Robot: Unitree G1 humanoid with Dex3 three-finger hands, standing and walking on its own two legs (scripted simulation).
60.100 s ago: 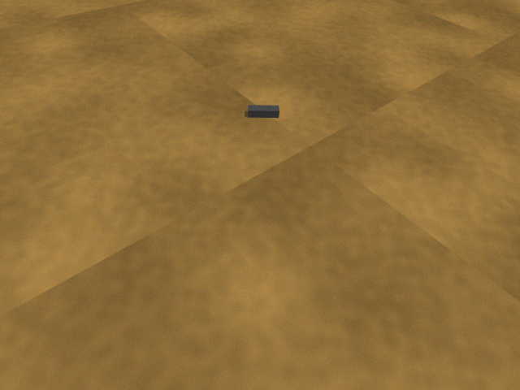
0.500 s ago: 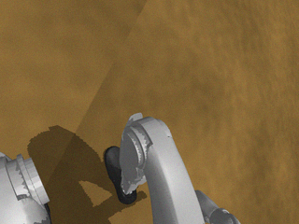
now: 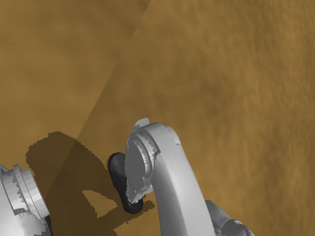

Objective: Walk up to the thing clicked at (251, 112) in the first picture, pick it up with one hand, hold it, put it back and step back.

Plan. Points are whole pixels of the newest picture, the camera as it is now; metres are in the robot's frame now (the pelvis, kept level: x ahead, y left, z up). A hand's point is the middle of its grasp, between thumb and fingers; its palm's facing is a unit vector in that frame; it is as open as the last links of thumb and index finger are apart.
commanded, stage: close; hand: left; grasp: from above
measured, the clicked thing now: out of the picture +0.44 +0.44 -0.28
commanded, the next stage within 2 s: none
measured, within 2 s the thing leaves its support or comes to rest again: neither
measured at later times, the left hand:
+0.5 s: hand out of the picture +0.42 +0.42 -0.24, palm faces -0.42 -0.20 -0.89, open 13.5 cm
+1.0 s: hand out of the picture +0.41 +0.42 -0.24, palm faces -0.43 -0.21 -0.88, open 12.5 cm
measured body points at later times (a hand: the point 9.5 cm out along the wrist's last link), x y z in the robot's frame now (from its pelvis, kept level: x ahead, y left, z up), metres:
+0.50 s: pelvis +0.00 +0.00 +0.00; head +0.28 +0.16 +0.31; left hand +0.44 +0.43 -0.19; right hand +0.08 -0.25 -0.05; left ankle +0.06 +0.12 -0.27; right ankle +0.12 -0.13 -0.27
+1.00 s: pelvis +0.00 +0.00 +0.00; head +0.28 +0.16 +0.31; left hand +0.43 +0.43 -0.19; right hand +0.09 -0.25 -0.06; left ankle +0.06 +0.12 -0.27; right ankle +0.12 -0.13 -0.27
